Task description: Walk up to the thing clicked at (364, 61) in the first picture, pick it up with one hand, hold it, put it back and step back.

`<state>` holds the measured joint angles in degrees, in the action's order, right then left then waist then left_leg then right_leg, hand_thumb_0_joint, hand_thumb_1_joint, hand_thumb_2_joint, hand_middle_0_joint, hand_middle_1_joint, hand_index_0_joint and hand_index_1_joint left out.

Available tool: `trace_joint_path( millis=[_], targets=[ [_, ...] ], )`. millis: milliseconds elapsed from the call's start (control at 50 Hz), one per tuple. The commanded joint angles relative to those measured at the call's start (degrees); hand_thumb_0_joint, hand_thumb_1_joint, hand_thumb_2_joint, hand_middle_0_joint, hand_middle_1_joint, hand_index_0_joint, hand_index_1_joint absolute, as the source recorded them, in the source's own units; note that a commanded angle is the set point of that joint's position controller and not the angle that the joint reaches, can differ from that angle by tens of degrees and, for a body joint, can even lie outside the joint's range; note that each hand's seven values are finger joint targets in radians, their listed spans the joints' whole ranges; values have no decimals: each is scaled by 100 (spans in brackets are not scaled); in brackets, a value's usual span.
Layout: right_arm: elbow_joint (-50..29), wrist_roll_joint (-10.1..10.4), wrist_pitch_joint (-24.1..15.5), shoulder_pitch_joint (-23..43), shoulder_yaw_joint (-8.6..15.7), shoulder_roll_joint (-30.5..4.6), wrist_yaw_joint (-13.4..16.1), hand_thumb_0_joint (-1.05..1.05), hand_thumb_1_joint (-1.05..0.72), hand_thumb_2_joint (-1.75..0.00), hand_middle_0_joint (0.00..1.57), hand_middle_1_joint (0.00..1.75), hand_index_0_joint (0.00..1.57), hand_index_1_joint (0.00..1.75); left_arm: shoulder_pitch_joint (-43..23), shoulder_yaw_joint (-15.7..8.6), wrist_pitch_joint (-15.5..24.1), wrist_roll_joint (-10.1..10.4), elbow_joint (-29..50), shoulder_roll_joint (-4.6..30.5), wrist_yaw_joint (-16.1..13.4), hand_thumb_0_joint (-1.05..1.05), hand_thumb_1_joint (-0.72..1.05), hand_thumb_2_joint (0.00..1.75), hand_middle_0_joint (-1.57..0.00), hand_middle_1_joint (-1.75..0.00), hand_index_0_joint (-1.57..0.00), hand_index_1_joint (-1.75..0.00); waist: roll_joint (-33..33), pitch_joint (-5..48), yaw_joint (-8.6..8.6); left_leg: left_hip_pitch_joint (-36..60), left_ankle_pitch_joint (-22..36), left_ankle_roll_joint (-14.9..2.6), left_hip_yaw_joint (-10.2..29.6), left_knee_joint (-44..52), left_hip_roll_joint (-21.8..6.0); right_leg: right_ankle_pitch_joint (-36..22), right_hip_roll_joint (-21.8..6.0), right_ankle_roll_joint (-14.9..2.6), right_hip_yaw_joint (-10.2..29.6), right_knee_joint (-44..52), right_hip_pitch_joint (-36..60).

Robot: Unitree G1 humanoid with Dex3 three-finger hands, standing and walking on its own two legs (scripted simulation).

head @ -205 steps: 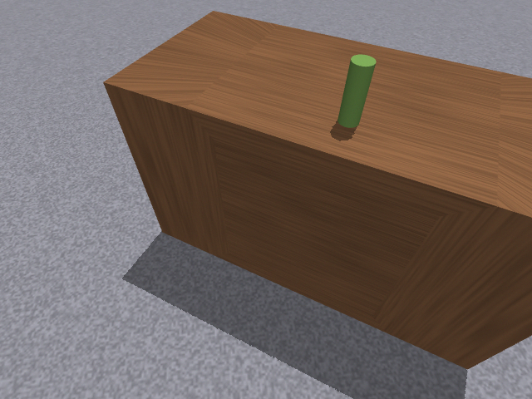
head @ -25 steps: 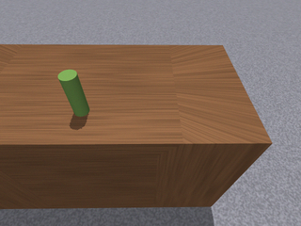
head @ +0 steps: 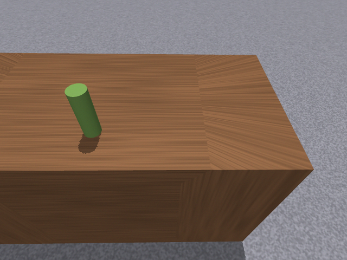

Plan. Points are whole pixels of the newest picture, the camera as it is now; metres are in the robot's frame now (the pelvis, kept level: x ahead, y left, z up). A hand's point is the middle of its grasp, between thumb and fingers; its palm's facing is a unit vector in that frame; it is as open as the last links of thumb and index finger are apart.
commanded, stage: stand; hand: left
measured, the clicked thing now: (85, 112) +0.49 +0.25 +0.05
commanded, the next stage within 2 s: none
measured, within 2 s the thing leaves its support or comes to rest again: neither
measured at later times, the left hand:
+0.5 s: hand out of the picture +0.08 +0.24 -0.16, palm faces -0.03 -0.94 -0.34, open 7.4 cm
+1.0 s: hand out of the picture +0.08 +0.24 -0.16, palm faces -0.03 -0.94 -0.34, open 7.4 cm
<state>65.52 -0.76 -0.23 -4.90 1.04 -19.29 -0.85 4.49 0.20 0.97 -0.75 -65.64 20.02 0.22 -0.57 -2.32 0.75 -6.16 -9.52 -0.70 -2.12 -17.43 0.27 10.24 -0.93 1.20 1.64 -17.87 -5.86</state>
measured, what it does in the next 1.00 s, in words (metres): stands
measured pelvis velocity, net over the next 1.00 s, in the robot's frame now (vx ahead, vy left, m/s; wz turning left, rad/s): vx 0.01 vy -0.01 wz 0.02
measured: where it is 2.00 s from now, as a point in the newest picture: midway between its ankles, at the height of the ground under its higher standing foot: outside the picture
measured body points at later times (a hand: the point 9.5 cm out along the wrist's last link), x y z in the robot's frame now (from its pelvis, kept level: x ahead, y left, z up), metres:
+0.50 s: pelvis +0.01 -0.01 +0.00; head +0.02 -0.01 +0.45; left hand +0.08 +0.29 -0.13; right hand +0.09 -0.31 -0.13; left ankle +0.00 +0.11 -0.75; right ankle +0.00 -0.13 -0.75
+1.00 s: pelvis +0.01 -0.01 +0.00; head +0.02 -0.01 +0.45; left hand +0.08 +0.29 -0.13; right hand +0.09 -0.31 -0.13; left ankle +0.00 +0.11 -0.75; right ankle +0.00 -0.13 -0.75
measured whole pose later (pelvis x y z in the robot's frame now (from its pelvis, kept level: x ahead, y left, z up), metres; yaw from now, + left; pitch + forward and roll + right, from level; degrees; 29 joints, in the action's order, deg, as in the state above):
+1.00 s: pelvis +0.01 -0.01 +0.00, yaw +1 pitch -1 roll +0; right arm 65.1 -0.7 -0.4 -5.8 0.1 -19.9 -0.4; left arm 6.4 0.4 0.8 -0.7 -64.7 20.2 0.4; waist -0.1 -2.3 0.4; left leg -5.6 -10.0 0.4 -0.9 -17.0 -0.7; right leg 10.9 0.0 0.1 0.4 -16.9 -4.7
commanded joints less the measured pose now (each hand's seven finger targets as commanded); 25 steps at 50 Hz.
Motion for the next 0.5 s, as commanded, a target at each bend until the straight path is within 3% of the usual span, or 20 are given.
trace_joint_path(
  millis=[0,280,340,480],
  targets=[
    [-327,24,-178,251,173,-1246,105,0,-90,-90,20,30,20,30,-187,-230,107,41,348,1190,-85,0,90,90,-20,-30,-20,-30,118,369,-32,92,745,-29,657,321,-807,-770,-644,-219,443,240,-3],
    [-343,36,-183,258,146,-1270,124,0,-90,-90,20,30,20,30,-108,-224,108,31,400,1197,-81,0,90,90,-20,-30,-20,-30,106,545,-32,365,1095,-41,640,186,-838,-1146,-687,-234,424,227,60],
    [-339,37,-165,208,146,-1277,128,0,-90,-90,20,30,20,30,-75,-222,105,30,378,1207,-89,0,90,90,-20,-30,-20,-30,54,447,-11,250,827,-31,635,243,-798,-948,-664,-214,409,281,37],
    [-366,31,-153,232,148,-1291,124,0,-90,-90,20,30,20,30,-1,-225,110,34,392,1221,-97,0,90,90,-20,-30,-20,-30,93,510,-41,323,932,-44,648,165,-820,-1059,-684,-230,404,293,82]
  ],
)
